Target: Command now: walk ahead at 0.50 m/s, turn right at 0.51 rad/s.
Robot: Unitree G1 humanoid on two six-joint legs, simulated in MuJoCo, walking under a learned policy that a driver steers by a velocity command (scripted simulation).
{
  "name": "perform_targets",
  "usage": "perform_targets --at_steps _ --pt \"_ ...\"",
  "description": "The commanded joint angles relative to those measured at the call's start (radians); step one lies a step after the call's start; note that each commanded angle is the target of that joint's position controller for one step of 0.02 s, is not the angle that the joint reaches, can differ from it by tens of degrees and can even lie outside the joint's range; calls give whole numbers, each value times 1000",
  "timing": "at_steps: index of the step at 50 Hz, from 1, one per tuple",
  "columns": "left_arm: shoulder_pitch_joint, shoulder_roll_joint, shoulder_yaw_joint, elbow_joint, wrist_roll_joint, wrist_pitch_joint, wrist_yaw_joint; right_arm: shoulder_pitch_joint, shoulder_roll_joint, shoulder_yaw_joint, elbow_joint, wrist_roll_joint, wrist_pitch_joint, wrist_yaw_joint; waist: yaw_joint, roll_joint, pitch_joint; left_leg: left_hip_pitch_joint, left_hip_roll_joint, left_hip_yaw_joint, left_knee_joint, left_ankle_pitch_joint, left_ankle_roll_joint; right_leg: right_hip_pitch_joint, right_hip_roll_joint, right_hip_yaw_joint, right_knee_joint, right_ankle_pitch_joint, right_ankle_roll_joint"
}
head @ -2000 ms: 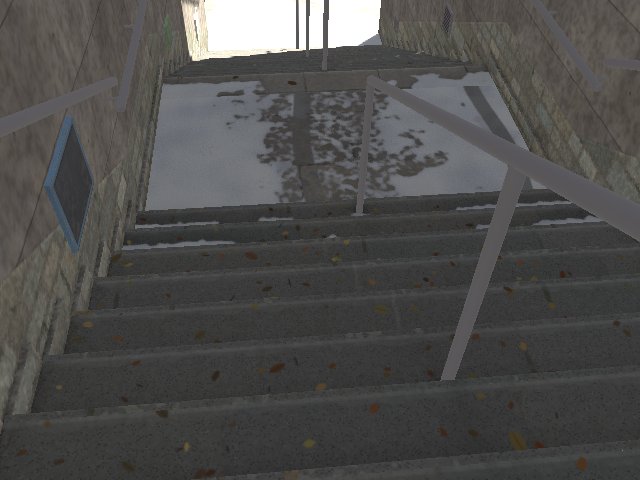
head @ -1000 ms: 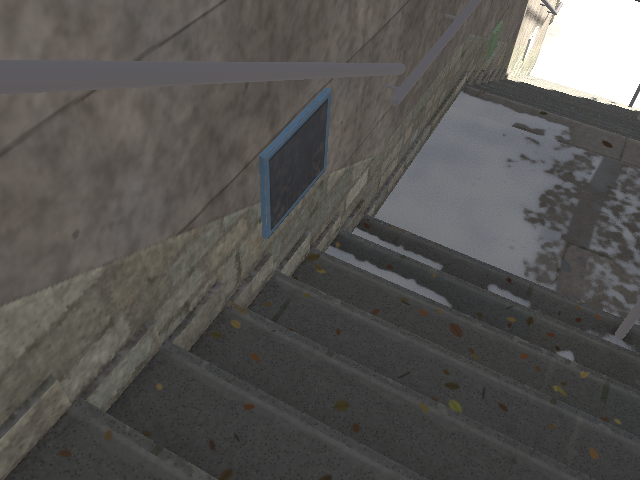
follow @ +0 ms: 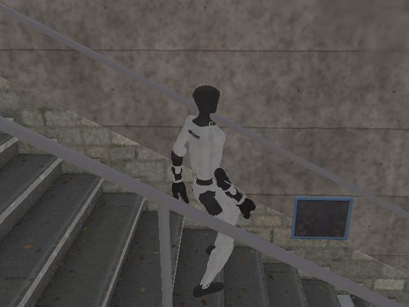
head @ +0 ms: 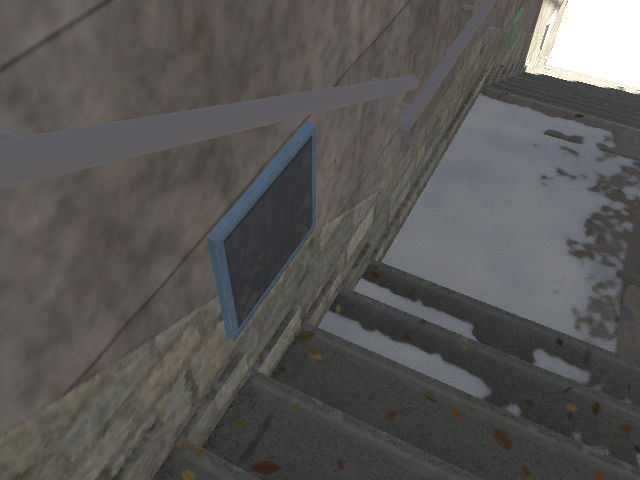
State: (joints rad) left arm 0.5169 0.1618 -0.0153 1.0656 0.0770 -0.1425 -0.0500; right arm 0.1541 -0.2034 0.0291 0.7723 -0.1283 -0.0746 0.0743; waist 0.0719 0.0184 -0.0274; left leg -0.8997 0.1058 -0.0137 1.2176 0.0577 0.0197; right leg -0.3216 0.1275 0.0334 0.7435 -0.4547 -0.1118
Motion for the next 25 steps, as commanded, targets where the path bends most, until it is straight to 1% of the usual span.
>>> perform_targets --at_steps 1,2,3,4,5,6,7,8,9,10,11,12,13,14,15,16,17,18,19,20,21,22,23,24,25 --pt "-351 281 32 -240 -6 -47 2 242 -108 -23 -28 -21 -4 -13 -212 -3 0 733 -102 146 74 -138 -67 -650 -162 230 -100 318 -179" --pt "-380 306 44 -276 -7 -43 -2 274 -162 -41 -42 2 -8 -26 -229 -32 10 756 -139 158 -10 -282 -77 -571 -182 262 3 517 -187" --pt "-450 309 58 -324 -4 -47 -15 424 -205 -61 -13 25 -24 -45 -297 25 -38 883 -184 135 -165 -367 -52 -521 -160 284 237 687 -178" --pt "-479 261 66 -351 -2 -49 -35 618 -240 -77 47 33 -46 -65 -371 112 -100 1007 -146 18 -358 -443 48 -535 -102 278 592 678 -149" --pt "-181 42 27 -283 21 -36 -56 614 -257 -55 80 50 -57 -58 -188 233 -216 1124 179 -433 -426 212 392 -644 20 159 971 -84 -41" --pt "-132 39 15 -314 -7 -19 -61 579 -217 -46 63 28 -71 -24 -149 80 -135 1067 330 -755 -557 446 547 -868 11 193 1063 -146 -21" --pt "-264 99 29 -350 -7 3 -41 461 -158 -37 63 30 -74 -11 -155 -3 63 890 369 -803 -580 62 514 -1055 -78 249 990 -27 9" --pt "-320 129 39 -350 12 37 -17 329 -44 -8 44 50 -63 -8 -115 -70 42 785 334 -728 -570 -104 443 -1030 -146 220 876 50 47" --pt "-278 111 33 -322 41 68 3 202 43 15 28 37 -54 -18 -65 -61 19 678 311 -618 -537 -138 379 -934 -207 228 747 146 78" --pt "-228 85 25 -274 68 80 9 165 78 31 35 37 -48 -40 -22 -34 13 475 216 -440 -502 -180 309 -720 -236 176 596 258 93" --pt "-219 71 19 -244 79 81 -3 137 86 37 50 29 -59 -64 -14 7 54 299 128 -277 -482 -361 221 -560 -269 156 468 492 85" --pt "-205 92 25 -223 61 69 -12 83 31 32 10 23 -80 -86 -14 -22 35 21 22 -27 -437 -558 139 -190 -244 35 259 868 85" --pt "-209 98 40 -205 36 60 -13 115 -37 18 21 14 -90 -94 -3 -19 61 -185 4 96 -428 -726 92 126 -187 -75 181 898 127" --pt "-277 117 46 -228 8 61 -39 158 -140 -15 38 16 -101 -84 -39 20 64 -184 -2 159 -443 -802 75 239 -115 -150 182 847 160" --pt "-341 147 58 -251 12 70 -53 187 -183 -21 65 18 -97 -63 -47 49 95 -129 57 116 -449 -797 94 270 -89 -171 212 652 152" --pt "-431 197 68 -273 14 74 -49 220 -227 -29 86 27 -88 -44 -63 -5 139 43 125 55 -386 -721 110 178 -95 -159 101 502 140" --pt "-423 215 66 -265 15 76 -40 254 -252 -39 105 54 -74 -36 -77 -46 146 250 153 8 -258 -565 112 94 -138 -109 -126 501 112" --pt "-310 219 66 -242 22 66 -20 217 -294 -51 114 78 -51 -11 -28 -46 130 411 147 -7 -103 -377 99 150 -155 -99 -345 541 83" --pt "-94 255 88 -174 16 56 4 213 -303 -57 129 39 -24 25 45 -46 63 433 145 -4 95 -209 103 361 -127 -131 -393 672 40" --pt "65 365 131 -135 14 53 13 326 -189 -43 128 17 -25 55 40 -218 -126 230 17 89 572 -291 37 703 -204 10 -110 1117 -162" --pt "185 396 129 -108 11 50 7 385 -11 14 99 22 -29 69 33 -237 -314 -78 -101 35 879 -808 -26 976 -358 310 -30 1326 -374" --pt "217 350 129 -108 26 40 -2 114 -90 3 -34 60 -40 57 159 -103 -138 -398 -125 -28 872 -789 -48 960 -395 440 -144 1022 -328" --pt "93 302 106 -122 2 29 -10 22 -120 -14 -95 87 -54 28 111 -94 16 -550 -84 -103 739 -680 -59 759 -452 575 -209 509 -293" --pt "-72 131 39 -158 8 14 -19 13 -126 -11 -85 69 -65 -21 2 55 70 -463 15 -176 427 -417 -37 504 -436 486 -216 368 -199" --pt "-169 90 12 -173 24 10 -31 63 -115 -3 -57 47 -57 -46 -80 9 109 -321 56 -185 302 -328 -12 223 -401 449 -230 335 -225"
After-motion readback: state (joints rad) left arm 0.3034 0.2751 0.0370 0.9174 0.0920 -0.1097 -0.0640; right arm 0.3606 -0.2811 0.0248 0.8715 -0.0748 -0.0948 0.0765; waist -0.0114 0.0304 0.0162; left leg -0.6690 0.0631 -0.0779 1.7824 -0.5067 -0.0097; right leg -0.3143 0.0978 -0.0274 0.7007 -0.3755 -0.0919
